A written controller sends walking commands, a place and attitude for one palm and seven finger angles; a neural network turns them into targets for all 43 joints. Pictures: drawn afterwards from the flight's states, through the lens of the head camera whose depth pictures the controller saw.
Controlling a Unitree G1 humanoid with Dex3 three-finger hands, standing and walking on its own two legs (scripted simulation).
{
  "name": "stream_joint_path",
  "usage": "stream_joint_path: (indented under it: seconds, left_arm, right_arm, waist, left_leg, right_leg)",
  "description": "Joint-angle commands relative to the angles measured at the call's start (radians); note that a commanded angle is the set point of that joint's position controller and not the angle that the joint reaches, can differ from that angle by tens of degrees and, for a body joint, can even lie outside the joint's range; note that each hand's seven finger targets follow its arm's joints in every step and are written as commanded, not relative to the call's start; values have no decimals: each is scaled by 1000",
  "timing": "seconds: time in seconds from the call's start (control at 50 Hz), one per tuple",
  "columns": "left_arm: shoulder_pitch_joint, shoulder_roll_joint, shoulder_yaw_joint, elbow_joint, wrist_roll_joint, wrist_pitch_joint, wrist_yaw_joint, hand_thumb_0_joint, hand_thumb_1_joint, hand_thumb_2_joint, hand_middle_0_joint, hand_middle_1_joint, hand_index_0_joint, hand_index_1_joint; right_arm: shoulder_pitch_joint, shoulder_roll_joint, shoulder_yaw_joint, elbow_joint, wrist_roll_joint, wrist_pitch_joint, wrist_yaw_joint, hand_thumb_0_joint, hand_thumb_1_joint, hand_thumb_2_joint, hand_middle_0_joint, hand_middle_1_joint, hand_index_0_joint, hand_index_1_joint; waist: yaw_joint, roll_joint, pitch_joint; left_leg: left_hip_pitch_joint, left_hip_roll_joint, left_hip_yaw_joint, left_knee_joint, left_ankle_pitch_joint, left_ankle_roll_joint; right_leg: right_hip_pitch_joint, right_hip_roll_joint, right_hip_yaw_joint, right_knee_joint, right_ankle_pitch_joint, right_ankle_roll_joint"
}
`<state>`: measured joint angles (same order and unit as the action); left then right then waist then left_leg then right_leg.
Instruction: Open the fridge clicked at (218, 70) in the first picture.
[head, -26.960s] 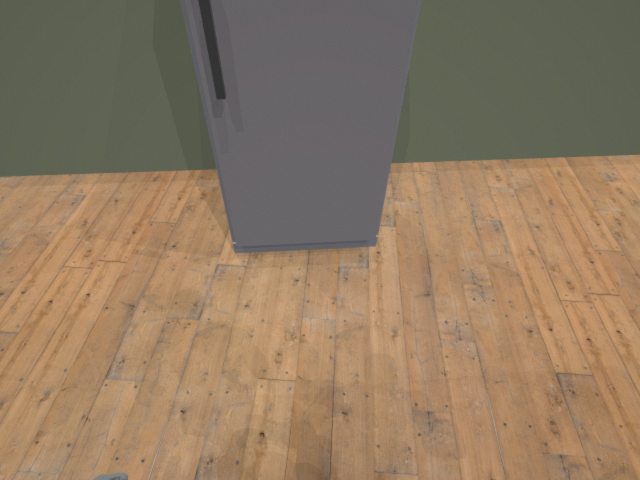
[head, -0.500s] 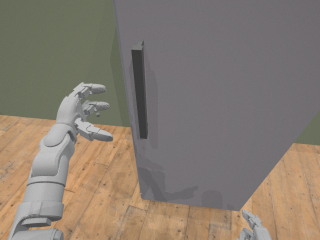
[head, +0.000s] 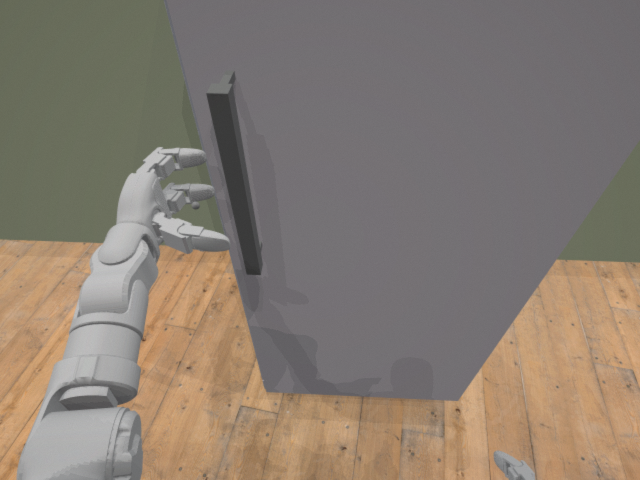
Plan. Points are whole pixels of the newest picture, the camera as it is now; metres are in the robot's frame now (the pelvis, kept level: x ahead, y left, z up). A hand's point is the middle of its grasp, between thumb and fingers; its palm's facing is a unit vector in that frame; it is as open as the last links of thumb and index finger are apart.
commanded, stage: move the hooked fingers beside the handle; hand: left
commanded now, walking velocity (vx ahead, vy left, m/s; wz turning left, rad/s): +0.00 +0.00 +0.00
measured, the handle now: (243, 188) +0.47 +0.12 +0.13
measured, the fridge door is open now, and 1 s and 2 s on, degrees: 0 0 0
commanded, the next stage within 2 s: feel for the door with the fingertips in 0.86 s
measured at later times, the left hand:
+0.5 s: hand (190, 213) +0.39 +0.17 +0.16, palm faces +0.05 -1.00 +0.00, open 14.0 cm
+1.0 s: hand (190, 209) +0.40 +0.18 +0.15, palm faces +0.03 -1.00 +0.01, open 14.0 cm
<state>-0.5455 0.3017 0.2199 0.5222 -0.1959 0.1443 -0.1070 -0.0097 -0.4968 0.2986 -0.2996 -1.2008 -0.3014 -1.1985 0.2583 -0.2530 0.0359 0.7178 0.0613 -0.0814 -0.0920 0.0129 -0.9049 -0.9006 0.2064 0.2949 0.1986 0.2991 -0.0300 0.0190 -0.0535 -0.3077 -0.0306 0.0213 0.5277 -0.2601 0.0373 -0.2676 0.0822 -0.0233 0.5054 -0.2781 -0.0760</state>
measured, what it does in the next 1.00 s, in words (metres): stands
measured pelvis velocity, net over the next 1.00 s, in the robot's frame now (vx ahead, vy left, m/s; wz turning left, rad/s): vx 0.00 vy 0.02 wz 0.01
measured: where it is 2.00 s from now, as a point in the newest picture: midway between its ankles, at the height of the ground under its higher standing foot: outside the picture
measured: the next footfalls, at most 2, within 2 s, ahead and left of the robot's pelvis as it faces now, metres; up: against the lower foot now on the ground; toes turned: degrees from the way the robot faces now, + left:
none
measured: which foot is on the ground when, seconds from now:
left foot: down 0.00-1.00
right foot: down 0.00-1.00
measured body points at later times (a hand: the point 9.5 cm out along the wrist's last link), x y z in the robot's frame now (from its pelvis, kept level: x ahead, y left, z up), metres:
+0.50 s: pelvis +0.00 +0.00 +0.00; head -0.01 -0.01 +0.45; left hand +0.38 +0.23 +0.16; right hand +0.16 -0.24 -0.09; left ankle +0.01 +0.10 -0.73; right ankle -0.01 -0.07 -0.73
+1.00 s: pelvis +0.00 +0.02 +0.00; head +0.00 +0.02 +0.45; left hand +0.39 +0.23 +0.15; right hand +0.12 -0.24 -0.10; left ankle +0.01 +0.10 -0.73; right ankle -0.01 -0.07 -0.73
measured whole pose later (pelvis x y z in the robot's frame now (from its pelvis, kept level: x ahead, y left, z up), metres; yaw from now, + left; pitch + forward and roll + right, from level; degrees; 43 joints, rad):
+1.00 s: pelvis +0.00 +0.02 +0.00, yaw +0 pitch +2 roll -1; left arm -0.55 0.28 0.17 0.53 -0.19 0.13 -0.09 -0.01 -0.50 0.30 -0.30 -1.20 -0.30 -1.20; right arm 0.26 -0.25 0.03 0.71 0.07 -0.09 -0.09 0.01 -0.91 -0.90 0.21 0.29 0.20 0.30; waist -0.02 0.02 -0.06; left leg -0.32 -0.04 0.02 0.54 -0.26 0.06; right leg -0.27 0.07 -0.03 0.50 -0.28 -0.06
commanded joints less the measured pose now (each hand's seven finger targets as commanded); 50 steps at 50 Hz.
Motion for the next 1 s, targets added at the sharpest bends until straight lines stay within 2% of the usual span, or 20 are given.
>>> stream_joint_path:
  seconds: [0.0, 0.04, 0.08, 0.16, 0.28, 0.38, 0.42, 0.44, 0.48, 0.52, 0.58, 0.62, 0.68, 0.74, 0.76, 0.82, 0.86, 0.9, 0.92, 0.98]
  left_arm:
    - [-351, 261, 109, -248, 5, -93, 3, 0, -500, 300, -300, -1200, -300, -1200]
    - [-286, 315, 158, -285, 0, -109, -10, 0, -500, 300, -300, -1200, -300, -1200]
    - [-317, 228, 77, -327, -8, -117, -34, 0, -500, 300, -300, -1200, -300, -1200]
    - [-323, 187, 31, -370, -24, -107, -61, 0, -500, 300, -300, -1200, -300, -1200]
    - [-354, 162, 10, -334, -33, -57, -44, 0, -500, 300, -300, -1200, -300, -1200]
    - [-414, 180, 26, -321, -15, -73, 1, 0, -500, 300, -300, -1200, -300, -1200]
    - [-398, 227, 63, -307, -6, -87, 11, 0, -500, 300, -300, -1200, -300, -1200]
    - [-419, 202, 39, -310, -3, -93, 12, 0, -500, 300, -300, -1200, -300, -1200]
    - [-392, 184, 31, -276, -2, -92, 11, 0, -500, 300, -300, -1200, -300, -1200]
    - [-360, 227, 68, -199, 1, -79, 7, 0, -500, 300, -300, -1200, -300, -1200]
    - [-372, 198, 46, -180, -4, -66, -7, 0, -500, 300, -300, -1200, -300, -1200]
    - [-376, 218, 57, -188, -4, -72, -15, 0, -500, 300, -300, -1200, -300, -1200]
    - [-446, 151, -11, -293, -12, -108, -25, 0, -500, 300, -300, -1200, -300, -1200]
    - [-450, 191, 17, -347, -17, -138, -20, 0, -500, 300, -300, -1200, -300, -1200]
    - [-449, 149, -15, -341, -19, -138, -20, 0, -500, 300, -300, -1200, -300, -1200]
    - [-438, 182, 12, -266, -9, -116, -6, 0, -500, 300, -300, -1200, -300, -1200]
    - [-452, 121, -34, -232, -6, -92, 3, 0, -500, 300, -300, -1200, -300, -1200]
    - [-427, 117, -22, -189, -2, -71, 13, 0, -500, 300, -300, -1200, -300, -1200]
    - [-402, 179, 32, -173, 2, -67, 23, 0, -500, 300, -300, -1200, -300, -1200]
    - [-444, 87, -41, -228, 6, -80, 31, 0, -500, 300, -300, -1200, -300, -1200]
  right_arm:
    - [-67, -130, -50, -159, 3, -44, -4, 0, -900, -900, 200, 300, 200, 300]
    - [-71, -136, -53, -177, 5, -38, -5, 0, -900, -900, 200, 300, 200, 300]
    - [-79, -127, -52, -184, 13, -42, -4, 0, -900, -900, 200, 300, 200, 300]
    - [-84, -128, -58, -180, 20, -48, -9, 0, -900, -900, 200, 300, 200, 300]
    - [-98, -130, -51, -162, 24, -50, -16, 0, -900, -900, 200, 300, 200, 300]
    - [-106, -125, -45, -157, 12, -49, -16, 0, -900, -900, 200, 300, 200, 300]
    - [-106, -131, -45, -157, 7, -45, -16, 0, -900, -900, 200, 300, 200, 300]
    - [-110, -125, -41, -162, 8, -45, -14, 0, -900, -900, 200, 300, 200, 300]
    - [-111, -121, -39, -165, 8, -46, -13, 0, -900, -900, 200, 300, 200, 300]
    - [-103, -132, -39, -160, 8, -36, -13, 0, -900, -900, 200, 300, 200, 300]
    - [-101, -128, -37, -168, 12, -33, -10, 0, -900, -900, 200, 300, 200, 300]
    - [-99, -135, -41, -173, 12, -31, -11, 0, -900, -900, 200, 300, 200, 300]
    - [-100, -121, -45, -182, 14, -46, -10, 0, -900, -900, 200, 300, 200, 300]
    - [-93, -126, -48, -175, 13, -54, -13, 0, -900, -900, 200, 300, 200, 300]
    - [-91, -120, -47, -170, 13, -59, -14, 0, -900, -900, 200, 300, 200, 300]
    - [-81, -134, -48, -145, 12, -58, -16, 0, -900, -900, 200, 300, 200, 300]
    - [-86, -126, -44, -143, 15, -56, -14, 0, -900, -900, 200, 300, 200, 300]
    - [-78, -128, -47, -137, 11, -55, -11, 0, -900, -900, 200, 300, 200, 300]
    - [-72, -140, -50, -138, 9, -50, -11, 0, -900, -900, 200, 300, 200, 300]
    - [-76, -122, -50, -150, 8, -54, -3, 0, -900, -900, 200, 300, 200, 300]
  waist:
    - [37, -14, -315]
    - [52, -40, -335]
    - [25, -19, -305]
    - [7, 6, -272]
    - [-6, -26, -215]
    - [4, -27, -249]
    - [19, -17, -266]
    - [13, -27, -272]
    - [18, -18, -263]
    - [21, -37, -226]
    - [15, -42, -208]
    - [13, -42, -217]
    - [3, 20, -275]
    - [9, 28, -313]
    - [0, 23, -305]
    - [-2, -3, -238]
    - [-11, -1, -206]
    - [-1, 2, -211]
    - [13, -26, -223]
    - [6, 19, -258]
  left_leg:
    - [109, 23, -34, -25, 239, -6]
    - [95, 23, -29, -26, 259, -2]
    - [111, 23, -22, -21, 253, 0]
    - [149, 24, -26, -12, 237, 5]
    - [137, 22, -43, -14, 172, 4]
    - [147, 21, -51, -17, 179, 1]
    - [147, 22, -49, -19, 187, 0]
    - [152, 22, -51, -24, 197, 1]
    - [146, 23, -48, -22, 194, -1]
    - [129, 26, -48, -26, 171, -1]
    - [105, 27, -49, -29, 155, -2]
    - [118, 28, -49, -26, 167, -1]
    - [167, 29, -52, -22, 194, -3]
    - [197, 31, -59, -24, 228, -4]
    - [209, 33, -62, -24, 236, -6]
    - [184, 34, -70, -33, 198, -8]
    - [164, 33, -72, -43, 165, -9]
    - [164, 34, -76, -47, 168, -14]
    - [162, 34, -76, -46, 174, -13]
    - [200, 37, -78, -41, 228, -23]
  right_leg:
    - [130, -87, 87, -43, 421, 76]
    - [181, -97, 94, -25, 511, 91]
    - [145, -90, 93, -33, 510, 95]
    - [82, -78, 86, -49, 451, 95]
    - [11, -72, 73, -72, 298, 84]
    - [18, -71, 70, -67, 270, 71]
    - [39, -71, 69, -61, 267, 66]
    - [42, -71, 66, -58, 279, 64]
    - [38, -69, 65, -58, 278, 64]
    - [27, -68, 64, -67, 243, 64]
    - [17, -70, 68, -72, 234, 65]
    - [24, -70, 67, -68, 243, 64]
    - [14, -61, 61, -63, 248, 54]
    - [33, -56, 55, -58, 266, 49]
    - [19, -51, 47, -58, 263, 48]
    - [-14, -49, 42, -72, 212, 49]
    - [-35, -51, 35, -80, 175, 49]
    - [-41, -48, 32, -80, 163, 45]
    - [-17, -49, 33, -78, 168, 44]
    - [-24, -45, 24, -64, 202, 39]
